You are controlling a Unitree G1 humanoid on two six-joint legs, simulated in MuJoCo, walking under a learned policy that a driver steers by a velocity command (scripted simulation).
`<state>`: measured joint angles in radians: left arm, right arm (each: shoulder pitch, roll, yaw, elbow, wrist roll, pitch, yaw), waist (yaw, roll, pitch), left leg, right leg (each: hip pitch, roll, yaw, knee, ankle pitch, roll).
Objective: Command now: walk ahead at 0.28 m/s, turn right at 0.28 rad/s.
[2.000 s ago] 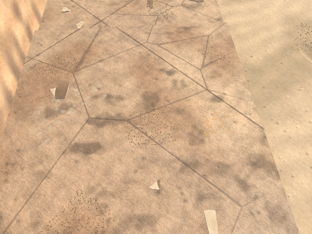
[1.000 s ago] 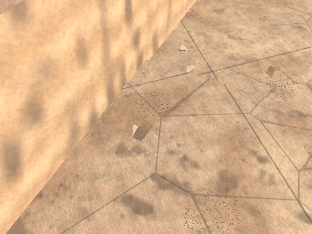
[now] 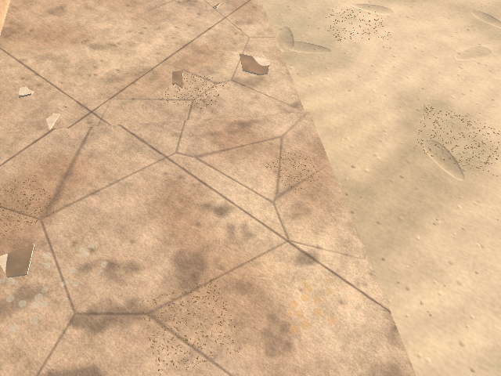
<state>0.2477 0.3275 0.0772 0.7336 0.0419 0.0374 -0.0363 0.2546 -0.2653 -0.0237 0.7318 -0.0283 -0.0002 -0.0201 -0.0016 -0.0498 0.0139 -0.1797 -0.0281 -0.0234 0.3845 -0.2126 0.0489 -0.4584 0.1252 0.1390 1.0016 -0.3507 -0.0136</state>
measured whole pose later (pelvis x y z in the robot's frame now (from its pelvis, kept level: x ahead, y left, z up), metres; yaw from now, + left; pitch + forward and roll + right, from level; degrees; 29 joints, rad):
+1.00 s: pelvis +0.43 -0.01 -0.01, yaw +15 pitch +0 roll +0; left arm 0.19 0.25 0.01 0.79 0.05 -0.05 -0.01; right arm 0.30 -0.29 -0.06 0.85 0.00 -0.03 0.01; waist 0.00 -0.01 0.06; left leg -0.23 -0.16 0.00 0.40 -0.17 0.16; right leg -0.55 -0.09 0.04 1.14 -0.31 0.02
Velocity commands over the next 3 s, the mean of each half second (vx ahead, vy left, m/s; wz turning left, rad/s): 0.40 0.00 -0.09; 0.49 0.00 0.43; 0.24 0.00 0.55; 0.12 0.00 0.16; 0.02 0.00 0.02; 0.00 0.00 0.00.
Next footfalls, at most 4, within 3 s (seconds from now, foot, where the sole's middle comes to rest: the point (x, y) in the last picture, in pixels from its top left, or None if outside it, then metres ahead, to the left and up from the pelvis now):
0.30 right None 0.15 -0.13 -0.78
0.80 left None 0.48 0.03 -0.78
1.30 right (248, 285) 0.78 -0.02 -0.78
1.74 left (193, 332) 0.63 0.14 -0.78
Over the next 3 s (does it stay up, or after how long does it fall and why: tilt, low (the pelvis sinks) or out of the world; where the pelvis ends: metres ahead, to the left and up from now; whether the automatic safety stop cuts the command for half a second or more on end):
stays up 0.67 0.06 0.00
